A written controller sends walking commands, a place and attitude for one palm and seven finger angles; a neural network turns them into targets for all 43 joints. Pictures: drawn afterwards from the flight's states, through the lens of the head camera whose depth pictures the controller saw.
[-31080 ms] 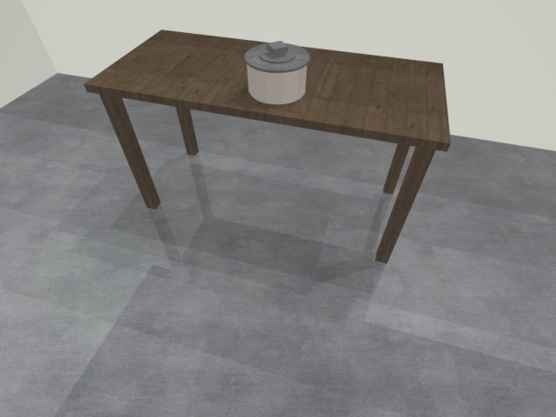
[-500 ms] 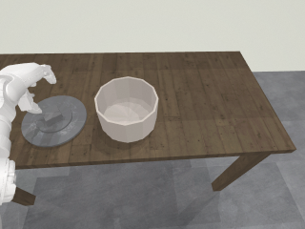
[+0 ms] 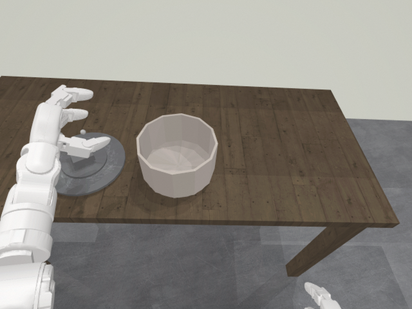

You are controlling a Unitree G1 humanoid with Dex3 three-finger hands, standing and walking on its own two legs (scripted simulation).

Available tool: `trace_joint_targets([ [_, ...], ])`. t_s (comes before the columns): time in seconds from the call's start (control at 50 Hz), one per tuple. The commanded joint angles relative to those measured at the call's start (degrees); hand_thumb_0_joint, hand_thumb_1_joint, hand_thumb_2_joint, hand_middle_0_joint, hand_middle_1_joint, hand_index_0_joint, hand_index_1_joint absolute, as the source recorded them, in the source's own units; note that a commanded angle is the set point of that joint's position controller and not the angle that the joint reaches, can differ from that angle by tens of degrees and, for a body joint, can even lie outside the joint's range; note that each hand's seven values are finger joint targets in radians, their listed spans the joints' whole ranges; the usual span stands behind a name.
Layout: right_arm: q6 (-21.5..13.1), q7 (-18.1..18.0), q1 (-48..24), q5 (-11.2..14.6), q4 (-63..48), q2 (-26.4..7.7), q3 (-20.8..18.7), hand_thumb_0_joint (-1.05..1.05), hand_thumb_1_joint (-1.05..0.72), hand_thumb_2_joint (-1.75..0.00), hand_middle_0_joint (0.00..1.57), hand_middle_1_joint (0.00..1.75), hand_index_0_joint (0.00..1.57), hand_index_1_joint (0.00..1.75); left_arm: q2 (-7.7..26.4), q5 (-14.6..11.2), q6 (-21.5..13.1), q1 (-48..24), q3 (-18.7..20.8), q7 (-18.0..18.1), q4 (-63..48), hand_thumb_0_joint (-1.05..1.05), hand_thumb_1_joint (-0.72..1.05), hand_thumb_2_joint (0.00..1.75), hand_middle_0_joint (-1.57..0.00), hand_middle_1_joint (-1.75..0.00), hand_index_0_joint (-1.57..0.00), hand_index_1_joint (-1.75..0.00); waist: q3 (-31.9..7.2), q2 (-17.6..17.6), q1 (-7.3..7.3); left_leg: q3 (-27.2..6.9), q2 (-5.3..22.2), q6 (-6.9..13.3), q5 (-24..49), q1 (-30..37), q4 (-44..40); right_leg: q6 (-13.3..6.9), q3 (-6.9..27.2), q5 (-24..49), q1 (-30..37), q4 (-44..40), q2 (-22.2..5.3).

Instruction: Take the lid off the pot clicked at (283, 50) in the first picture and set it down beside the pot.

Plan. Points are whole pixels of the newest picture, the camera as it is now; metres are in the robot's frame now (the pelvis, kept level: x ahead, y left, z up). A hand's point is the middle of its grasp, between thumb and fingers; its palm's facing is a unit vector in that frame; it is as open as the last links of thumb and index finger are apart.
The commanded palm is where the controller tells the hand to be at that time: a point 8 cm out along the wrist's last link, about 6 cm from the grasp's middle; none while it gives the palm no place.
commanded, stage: draw the hand back to the body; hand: left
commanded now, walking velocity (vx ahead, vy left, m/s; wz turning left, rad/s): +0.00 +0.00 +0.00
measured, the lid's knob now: (81, 154) +0.48 +0.36 -0.06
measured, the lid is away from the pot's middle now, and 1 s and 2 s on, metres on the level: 0.26 0.26 0.26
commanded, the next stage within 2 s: step back with the hand held close in 1.58 s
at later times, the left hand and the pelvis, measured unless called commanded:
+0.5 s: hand (80, 146) +0.34 +0.24 +0.14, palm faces +0.46 -0.83 -0.31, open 9.1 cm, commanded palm +0.29 +0.28 +0.16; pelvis +0.03 -0.05 +0.00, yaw +0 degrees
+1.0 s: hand (71, 184) +0.27 +0.23 +0.15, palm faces +0.44 -0.84 -0.31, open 7.5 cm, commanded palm +0.21 +0.25 +0.17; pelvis +0.02 -0.05 +0.00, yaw +0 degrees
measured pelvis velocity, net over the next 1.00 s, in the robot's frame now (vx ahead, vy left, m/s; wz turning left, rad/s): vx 0.02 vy -0.05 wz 0.00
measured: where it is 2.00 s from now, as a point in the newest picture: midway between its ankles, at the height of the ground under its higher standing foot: outside the picture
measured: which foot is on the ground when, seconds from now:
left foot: down 0.00-1.00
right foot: down 0.00-1.00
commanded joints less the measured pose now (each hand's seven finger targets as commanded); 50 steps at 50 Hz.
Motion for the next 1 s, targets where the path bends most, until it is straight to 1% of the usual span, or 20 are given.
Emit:
trace_joint_targets([
  [0.0,-6.0,-0.5,-2.1,-1.4,-5.9,-10.3,-4.5,0.0,-0.9,-0.9,0.2,0.3,0.2,0.3,20.7,-5.0,-4.8,-25.5,11.7,6.5,-27.3,0.0,0.06,0.76,-0.36,-0.73,-0.36,-0.73,-19.0,17.0,-0.45,-5.6,5.2,-3.3,14.2,21.2,-5.0,-4.7,-3.1,10.8,-1.3,-2.2,1.7],
  [0.02,-6.6,-0.2,-2.2,-1.7,-6.0,-9.7,-4.4,0.0,-0.9,-0.9,0.2,0.3,0.2,0.3,17.7,-5.6,-4.5,-19.6,11.2,6.8,-26.4,0.0,0.09,0.76,-0.36,-0.72,-0.36,-0.72,-18.6,17.1,-0.04,-5.2,4.9,-3.4,17.3,20.7,-4.9,-4.6,-3.5,12.1,-0.1,-2.1,2.1],
  [0.06,-7.1,0.3,-2.0,-1.7,-5.5,-9.6,-4.8,0.0,-0.9,-0.9,0.2,0.3,0.2,0.3,13.8,-7.3,-3.1,-7.5,11.6,7.0,-23.8,0.0,0.14,0.77,-0.35,-0.69,-0.35,-0.69,-16.0,10.9,0.58,-3.9,4.7,-2.7,18.8,17.5,-4.1,-4.3,-3.9,14.8,2.1,-1.7,2.1],
  [0.1,-7.1,0.7,-1.9,-1.8,-5.1,-10.0,-5.4,0.0,-0.9,-0.9,0.2,0.3,0.2,0.3,12.1,-8.4,-2.3,-1.1,12.1,6.8,-22.4,0.0,0.18,0.78,-0.34,-0.67,-0.34,-0.67,-12.7,4.1,0.49,-2.8,4.7,-2.2,17.4,13.6,-4.1,-4.1,-4.3,16.6,3.6,-1.5,2.0],
  [0.12,-6.9,0.8,-2.7,-1.8,-5.6,-10.0,-5.5,0.0,-0.9,-0.9,0.2,0.3,0.2,0.3,9.2,-8.8,-1.9,0.2,10.0,6.4,-22.7,0.0,0.21,0.78,-0.34,-0.65,-0.34,-0.65,-12.4,2.7,0.32,-1.6,4.3,-1.8,16.5,12.9,-4.5,-3.7,-4.1,16.9,3.3,-1.6,2.4],
  [0.14,-6.9,0.8,-3.1,-1.5,-5.4,-10.2,-5.8,0.0,-0.9,-0.9,0.2,0.3,0.2,0.3,9.7,-9.2,-1.9,-0.9,10.2,6.4,-25.2,0.0,0.23,0.79,-0.33,-0.64,-0.33,-0.64,-11.8,1.6,0.17,-1.4,4.3,-1.5,15.1,12.5,-4.0,-3.6,-4.1,16.8,2.8,-1.6,2.1],
  [0.24,-8.4,0.5,-4.2,-1.7,-5.1,-10.0,-5.9,0.0,-0.9,-0.9,0.2,0.3,0.2,0.3,14.1,-8.9,-2.6,-2.9,14.1,7.4,-38.5,0.0,0.35,0.81,-0.31,-0.58,-0.31,-0.58,-17.6,8.5,0.66,-1.4,3.7,-1.3,23.2,18.9,-2.5,-3.5,-3.8,21.2,4.3,-1.1,2.2],
  [0.32,-7.9,0.3,-4.7,-1.7,-4.2,-9.9,-6.1,0.0,-0.9,-0.9,0.2,0.3,0.2,0.3,10.1,-9.6,-0.7,5.0,12.9,7.4,-33.3,0.0,0.45,0.82,-0.29,-0.53,-0.29,-0.53,-13.3,1.6,0.26,0.9,2.7,-0.7,19.6,15.7,-2.8,-2.8,-3.7,23.5,4.8,-1.7,2.4],
  [0.42,-9.1,0.4,-6.9,-1.8,-4.9,-9.2,-5.9,0.0,-0.9,-0.9,0.2,0.3,0.2,0.3,9.2,-10.1,-1.3,7.9,12.4,7.4,-41.8,0.0,0.57,0.84,-0.27,-0.47,-0.27,-0.47,-14.9,5.4,0.98,1.3,2.0,-0.3,20.7,18.2,-2.3,-2.6,-3.4,25.9,5.7,-1.7,2.1],
  [0.44,-9.1,0.4,-6.7,-1.9,-4.7,-9.3,-6.1,0.0,-0.9,-0.9,0.2,0.3,0.2,0.3,10.6,-10.3,-0.9,10.8,14.6,7.7,-40.3,0.0,0.59,0.85,-0.26,-0.46,-0.26,-0.46,-14.1,2.4,1.5,1.2,2.1,-0.1,20.6,17.3,-1.9,-2.5,-3.7,27.3,6.3,-1.5,1.9],
  [0.48,-8.7,0.3,-7.3,-1.9,-4.6,-9.3,-6.2,0.0,-0.9,-0.9,0.2,0.3,0.2,0.3,11.2,-10.6,-0.6,12.6,16.0,7.7,-39.8,0.0,0.64,0.86,-0.25,-0.43,-0.25,-0.43,-12.9,0.3,1.61,1.7,2.2,-0.1,19.5,16.5,-2.0,-2.2,-3.4,27.7,6.3,-1.7,1.7],
  [0.5,-8.7,0.3,-7.7,-1.9,-4.5,-9.3,-6.1,0.0,-0.9,-0.9,0.2,0.3,0.2,0.3,12.2,-10.6,-0.9,12.4,16.7,7.7,-40.9,0.0,0.66,0.86,-0.25,-0.42,-0.25,-0.42,-12.1,0.5,1.46,1.8,2.0,-0.1,19.4,16.6,-1.9,-2.2,-3.2,28.4,6.5,-2.1,1.5],
  [0.6,-9.6,0.2,-9.8,-1.9,-6.0,-8.2,-5.7,0.0,-0.9,-0.9,0.2,0.3,0.2,0.3,7.0,-11.1,-1.5,14.1,12.6,6.8,-47.2,0.0,0.78,0.88,-0.22,-0.36,-0.22,-0.36,-10.8,4.0,1.35,2.1,2.0,-0.1,18.1,18.6,-2.4,-2.1,-3.2,25.7,4.8,-3.1,1.5],
  [0.68,-9.9,0.1,-9.8,-2.3,-5.8,-8.2,-5.8,0.0,-0.9,-0.9,0.2,0.3,0.2,0.3,7.7,-11.5,-1.1,21.6,15.7,7.2,-45.9,0.0,0.88,0.9,-0.2,-0.31,-0.2,-0.31,-9.8,0.8,2.36,1.9,2.2,-0.1,17.4,17.6,-3.0,-2.0,-3.4,24.6,5.1,-3.2,1.6],
  [0.74,-9.8,-0.1,-10.7,-2.2,-6.3,-8.0,-5.7,0.0,-0.9,-0.9,0.2,0.3,0.2,0.3,6.5,-11.8,-1.4,21.0,14.6,6.9,-48.1,0.0,0.9,0.9,-0.2,-0.3,-0.2,-0.3,-8.1,1.0,2.13,1.8,2.3,-0.3,15.1,17.6,-3.8,-1.9,-3.3,21.1,4.1,-4.2,1.6],
  [0.8,-11.3,0.1,-11.5,-2.5,-7.1,-7.4,-5.4,0.0,-0.9,-0.9,0.2,0.3,0.2,0.3,6.1,-11.5,-2.9,21.4,13.7,7.1,-58.0,0.0,0.9,0.9,-0.2,-0.3,-0.2,-0.3,-11.0,6.1,2.38,1.4,2.2,-0.3,17.0,20.4,-3.9,-2.3,-3.3,21.6,5.1,-4.2,1.6],
  [0.82,-11.5,0.0,-11.2,-2.7,-7.0,-7.2,-5.4,0.0,-0.9,-0.9,0.2,0.3,0.2,0.3,4.9,-11.5,-2.6,25.4,13.5,7.2,-56.4,0.0,0.9,0.9,-0.2,-0.3,-0.2,-0.3,-10.9,6.1,2.68,1.5,2.2,-0.3,17.2,20.2,-4.1,-2.4,-3.4,21.3,5.2,-3.9,1.9],
  [0.86,-11.3,0.1,-10.9,-2.8,-6.7,-7.4,-5.4,0.0,-0.9,-0.9,0.2,0.3,0.2,0.3,3.8,-11.9,-1.8,30.1,13.5,7.1,-53.8,0.0,0.9,0.9,-0.2,-0.3,-0.2,-0.3,-8.7,1.4,2.86,1.1,2.5,-0.5,15.9,18.4,-4.5,-2.2,-3.8,20.0,4.9,-4.2,1.8],
  [0.9,-10.6,0.0,-11.2,-2.6,-6.5,-7.7,-5.5,0.0,-0.9,-0.9,0.2,0.3,0.2,0.3,3.6,-11.9,-1.5,31.0,13.6,6.9,-52.0,0.0,0.9,0.9,-0.2,-0.3,-0.2,-0.3,-5.5,-0.4,2.42,1.2,2.6,-0.5,13.2,17.2,-5.1,-2.1,-3.7,17.1,3.4,-5.3,1.8],
  [0.98,-11.7,-0.1,-12.5,-3.1,-7.7,-6.9,-5.2,0.0,-0.9,-0.9,0.2,0.3,0.2,0.3,3.9,-11.6,-3.0,31.7,13.5,7.0,-62.4,0.0,0.9,0.9,-0.2,-0.3,-0.2,-0.3,-8.4,5.3,3.28,0.7,2.5,-0.6,13.8,19.0,-5.4,-2.5,-3.4,16.1,4.5,-5.2,1.6],
])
